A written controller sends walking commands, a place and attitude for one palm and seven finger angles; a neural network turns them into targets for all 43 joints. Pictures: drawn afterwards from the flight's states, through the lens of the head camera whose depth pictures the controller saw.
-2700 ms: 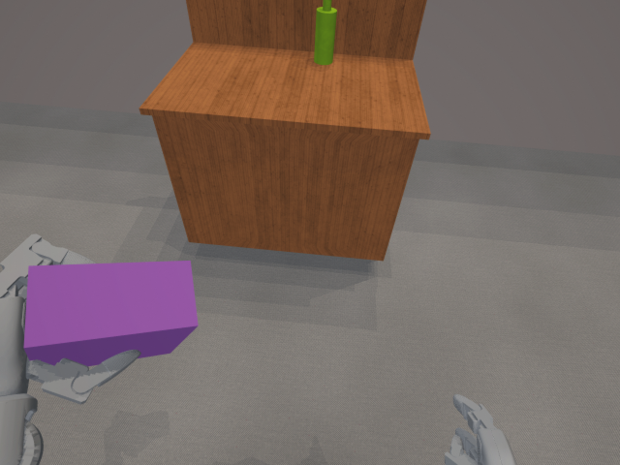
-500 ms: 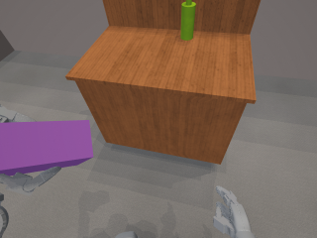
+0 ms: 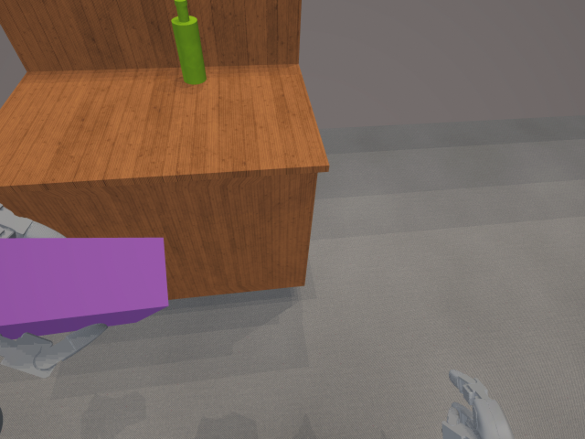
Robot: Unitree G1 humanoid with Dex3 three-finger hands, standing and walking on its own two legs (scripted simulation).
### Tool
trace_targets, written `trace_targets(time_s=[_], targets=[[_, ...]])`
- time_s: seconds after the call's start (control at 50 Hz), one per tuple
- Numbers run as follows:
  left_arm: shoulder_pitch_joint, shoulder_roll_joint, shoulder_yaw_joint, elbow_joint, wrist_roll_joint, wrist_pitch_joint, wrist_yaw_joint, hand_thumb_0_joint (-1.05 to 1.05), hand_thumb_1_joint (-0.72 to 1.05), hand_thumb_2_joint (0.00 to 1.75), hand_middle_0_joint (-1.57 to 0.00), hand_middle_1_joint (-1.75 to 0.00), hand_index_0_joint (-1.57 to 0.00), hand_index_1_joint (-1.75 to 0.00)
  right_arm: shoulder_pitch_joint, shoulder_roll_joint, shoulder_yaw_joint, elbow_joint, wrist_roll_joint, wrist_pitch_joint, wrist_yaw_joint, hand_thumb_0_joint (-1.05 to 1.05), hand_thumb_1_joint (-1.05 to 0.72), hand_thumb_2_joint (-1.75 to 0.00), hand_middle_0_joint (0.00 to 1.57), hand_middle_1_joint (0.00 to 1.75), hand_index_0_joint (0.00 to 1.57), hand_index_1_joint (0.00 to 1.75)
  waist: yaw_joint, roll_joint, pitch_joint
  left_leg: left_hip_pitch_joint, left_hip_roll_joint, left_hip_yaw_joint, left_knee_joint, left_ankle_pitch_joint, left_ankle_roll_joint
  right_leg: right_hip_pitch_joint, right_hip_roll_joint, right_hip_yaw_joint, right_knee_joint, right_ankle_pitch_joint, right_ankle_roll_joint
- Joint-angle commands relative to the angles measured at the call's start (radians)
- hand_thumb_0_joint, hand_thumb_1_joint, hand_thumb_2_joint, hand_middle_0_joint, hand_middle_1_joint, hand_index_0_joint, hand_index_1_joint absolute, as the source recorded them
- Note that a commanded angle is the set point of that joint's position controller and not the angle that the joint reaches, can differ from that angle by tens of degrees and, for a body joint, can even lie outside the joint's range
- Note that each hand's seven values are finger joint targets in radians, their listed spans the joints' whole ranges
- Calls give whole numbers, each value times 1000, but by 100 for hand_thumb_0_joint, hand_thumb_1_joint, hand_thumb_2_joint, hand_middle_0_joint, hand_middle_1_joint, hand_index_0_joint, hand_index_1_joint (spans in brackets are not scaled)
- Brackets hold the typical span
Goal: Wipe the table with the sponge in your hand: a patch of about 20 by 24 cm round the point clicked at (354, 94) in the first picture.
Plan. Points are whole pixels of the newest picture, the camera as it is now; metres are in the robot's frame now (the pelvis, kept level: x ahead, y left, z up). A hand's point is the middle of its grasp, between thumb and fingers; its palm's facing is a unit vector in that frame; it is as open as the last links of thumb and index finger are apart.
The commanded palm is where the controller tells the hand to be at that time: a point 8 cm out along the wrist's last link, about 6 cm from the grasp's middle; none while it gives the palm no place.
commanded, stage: turn to face it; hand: left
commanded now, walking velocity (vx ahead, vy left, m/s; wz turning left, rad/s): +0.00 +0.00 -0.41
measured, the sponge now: (104, 287) +0.23 +0.21 +0.16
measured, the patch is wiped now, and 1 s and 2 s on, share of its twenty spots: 0.00 0.00 0.00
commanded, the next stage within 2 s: take the last steps up to it in 0.34 s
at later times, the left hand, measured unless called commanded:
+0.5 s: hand (195, 332) +0.19 +0.10 +0.17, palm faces +0.11 -0.85 -0.52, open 10.8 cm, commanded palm +0.14 +0.17 +0.18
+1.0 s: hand (213, 373) +0.16 +0.08 +0.16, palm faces +0.23 -0.88 -0.42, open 10.8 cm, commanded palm +0.11 +0.15 +0.18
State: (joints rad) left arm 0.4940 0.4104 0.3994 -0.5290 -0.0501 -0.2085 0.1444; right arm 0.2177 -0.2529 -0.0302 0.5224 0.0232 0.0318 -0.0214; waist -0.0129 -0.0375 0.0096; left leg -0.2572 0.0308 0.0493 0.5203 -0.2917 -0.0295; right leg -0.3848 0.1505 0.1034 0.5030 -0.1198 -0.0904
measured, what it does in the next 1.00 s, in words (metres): steps to the right: right foot, then left foot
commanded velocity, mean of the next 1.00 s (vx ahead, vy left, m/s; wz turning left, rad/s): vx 0.17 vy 0.09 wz -0.09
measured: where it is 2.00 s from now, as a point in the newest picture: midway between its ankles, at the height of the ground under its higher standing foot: outside the picture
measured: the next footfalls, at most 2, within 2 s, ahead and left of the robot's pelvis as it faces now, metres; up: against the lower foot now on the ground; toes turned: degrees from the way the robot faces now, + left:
right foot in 0.28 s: -0.04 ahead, -0.19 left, +0.00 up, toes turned -17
left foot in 0.62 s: -0.03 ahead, +0.05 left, +0.00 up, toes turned -8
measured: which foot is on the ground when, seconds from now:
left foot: down 0.00-0.30, up 0.32-0.60, down 0.62-0.86, up 0.88-1.00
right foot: down 0.00-0.02, up 0.04-0.26, down 0.28-1.00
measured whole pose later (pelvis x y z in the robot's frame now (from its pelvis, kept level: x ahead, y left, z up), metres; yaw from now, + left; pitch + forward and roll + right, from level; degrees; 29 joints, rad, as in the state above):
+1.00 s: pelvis -0.10 -0.10 +0.00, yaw -10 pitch -2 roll +2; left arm 0.40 0.29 0.28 -0.36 0.01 -0.22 0.12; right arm 0.20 -0.20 0.00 0.70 -0.01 -0.06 -0.04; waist 0.02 0.04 0.05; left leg -0.49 0.03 0.02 1.14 -0.33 -0.01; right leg -0.27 -0.04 -0.13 0.57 -0.27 -0.06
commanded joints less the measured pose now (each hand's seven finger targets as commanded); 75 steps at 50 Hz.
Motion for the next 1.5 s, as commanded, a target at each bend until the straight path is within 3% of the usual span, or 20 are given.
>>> trace_targets(time_s=[0.0, 0.08, 0.24, 0.3, 0.34, 0.42, 0.56, 0.64, 0.78, 0.82, 0.84, 0.86, 0.88, 0.94, 1.0, 1.26, 1.3, 1.32, 1.36, 1.48], targets=[[-110, 161, 84, -266, 18, -75, 14, 0, 10, 130, -120, -160, -120, -160, -78, -82, -18, -163, -9, -75, -18, 0, -90, -90, 20, 30, 20, 30, 53, 296, -101, 111, 398, -308, -257, 126, 194, -148, -73, 15, 408, -370, 108], [-247, 139, 31, -321, 36, -69, 4, 0, 10, 130, -120, -160, -120, -160, -74, -70, -16, -123, -19, -116, -8, 0, -90, -90, 20, 30, 20, 30, 46, 268, 2, -47, 340, -52, -244, 105, 166, -107, -157, -85, 543, -278, 136], [-196, 120, 57, -140, 34, -64, 17, 0, 10, 130, -120, -160, -120, -160, -38, -78, -25, -81, -10, -184, 3, 0, -90, -90, 20, 30, 20, 30, 22, 217, -78, -10, 245, 45, 47, 194, 47, 209, -131, -220, -45, -109, 134], [-130, 176, 118, -141, 21, -63, 27, 0, 10, 130, -120, -160, -120, -160, -86, -31, -15, -105, -7, -169, 5, 0, -90, -90, 20, 30, 20, 30, 42, -236, -157, -241, 31, 20, 509, -297, -25, 266, -469, 287, -154, 340, -65], [-34, 187, 148, -192, 9, -67, 23, 0, 10, 130, -120, -160, -120, -160, -104, -20, -11, -101, -11, -152, -1, 0, -90, -90, 20, 30, 20, 30, 34, -137, -143, -262, 59, -86, 623, -214, -22, 240, -450, 273, -151, 259, -88], [52, 169, 172, -239, 4, -90, 31, 0, 10, 130, -120, -160, -120, -160, -122, -10, 9, -95, -18, -114, -11, 0, -90, -90, 20, 30, 20, 30, 14, -67, -222, -198, 33, -31, 391, -156, -25, 310, -379, 111, -91, 381, -74], [54, 152, 121, -209, 20, -75, 50, 0, 10, 130, -120, -160, -120, -160, -64, -65, -21, -72, -23, -130, -42, 0, -90, -90, 20, 30, 20, 30, 0, -10, -189, 48, -18, 22, -83, -119, 49, 193, -356, 171, -199, -358, -30], [-12, 145, 99, -172, 37, -93, 43, 0, 10, 130, -120, -160, -120, -160, -73, -86, -21, -66, -28, -145, -52, 0, -90, -90, 20, 30, 20, 30, -8, 350, -35, 49, 315, -422, -333, -265, 245, -112, -121, -151, 355, -395, 87], [-194, 70, -14, -68, 59, -74, 16, 0, 10, 130, -120, -160, -120, -160, -67, -93, -21, -20, -22, -179, -52, 0, -90, -90, 20, 30, 20, 30, 8, 236, 64, -196, 164, -129, -182, -275, 160, 171, -152, -263, 84, -316, 110], [-236, 86, -14, -44, 70, -74, 16, 0, 10, 130, -120, -160, -120, -160, -75, -82, -24, -12, -26, -179, -53, 0, -90, -90, 20, 30, 20, 30, 18, 82, 51, -317, 90, -59, 62, -284, 113, 307, -248, -105, -95, -349, 62], [-263, 120, 0, -48, 72, -75, 16, 0, 10, 130, -120, -160, -120, -160, -83, -62, -29, -20, -24, -174, -46, 0, -90, -90, 20, 30, 20, 30, 19, -200, 42, -446, -6, 21, 359, -274, 64, 333, -471, 294, -249, -513, -41], [-303, 160, 33, -56, 52, -80, 20, 0, 10, 130, -120, -160, -120, -160, -123, -85, -32, -19, -27, -178, -44, 0, -90, -90, 20, 30, 20, 30, 31, -244, 48, -467, -12, -50, 601, -226, 40, 270, -618, 496, -367, -528, -96], [-366, 168, 33, -98, 61, -89, 16, 0, 10, 130, -120, -160, -120, -160, -123, -96, -41, -9, -33, -174, -35, 0, -90, -90, 20, 30, 20, 30, 14, -177, 33, -436, 14, -120, 689, -157, 29, 199, -619, 495, -395, -636, -90], [-171, 183, 83, -121, 44, -111, 1, 0, 10, 130, -120, -160, -120, -160, -114, -60, -20, 1, -31, -151, -29, 0, -90, -90, 20, 30, 20, 30, 13, -17, 20, -376, 58, -97, 691, 11, 13, 146, -514, 217, -317, -314, -75], [-86, 177, 117, -128, 37, -123, 5, 0, 10, 130, -120, -160, -120, -160, -116, -36, -12, -7, -32, -136, -25, 0, -90, -90, 20, 30, 20, 30, 7, -55, -80, -342, 53, -38, 541, 43, 5, 258, -459, 31, -267, -89, -44], [-90, 103, 57, -126, 33, -84, 47, 0, 10, 130, -120, -160, -120, -160, -67, -52, -40, -59, -26, -155, -41, 0, -90, -90, 20, 30, 20, 30, 14, -127, -103, 18, -5, 130, -73, 37, 46, 258, -404, -17, -109, -91, -10], [-159, 103, 39, -199, 33, -96, 46, 0, 10, 130, -120, -160, -120, -160, -56, -85, -53, -64, -22, -161, -53, 0, -90, -90, 20, 30, 20, 30, -10, 106, -114, 217, 95, -17, -165, 60, 102, 79, -307, -99, 147, -122, 49], [-170, 101, 37, -240, 35, -106, 47, 0, 10, 130, -120, -160, -120, -160, -61, -100, -55, -72, -17, -161, -49, 0, -90, -90, 20, 30, 20, 30, -4, 330, -134, 356, 268, -247, -170, 246, 181, -122, -210, -209, 371, -344, 98], [-174, 170, 64, -213, 57, -113, 44, 0, 10, 130, -120, -160, -120, -160, -69, -66, -38, -51, -26, -178, -42, 0, -90, -90, 20, 30, 20, 30, 1, 324, -92, 281, 362, -354, -234, 296, 276, -247, -222, -161, 643, -493, 92], [-92, 132, 66, -298, 40, -104, 28, 0, 10, 130, -120, -160, -120, -160, -60, -61, -32, -26, -15, -227, -22, 0, -90, -90, 20, 30, 20, 30, 17, 286, -60, 163, 231, -75, -224, 302, 203, -159, -238, -230, 443, -271, 111]])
